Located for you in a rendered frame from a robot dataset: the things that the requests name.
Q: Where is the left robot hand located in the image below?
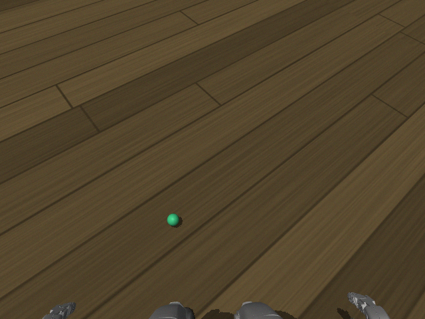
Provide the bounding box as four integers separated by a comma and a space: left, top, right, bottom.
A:
42, 302, 76, 319

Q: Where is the ball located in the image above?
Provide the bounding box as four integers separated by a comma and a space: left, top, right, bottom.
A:
167, 213, 179, 226

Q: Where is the right robot hand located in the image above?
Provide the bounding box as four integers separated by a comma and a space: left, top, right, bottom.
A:
347, 292, 390, 319

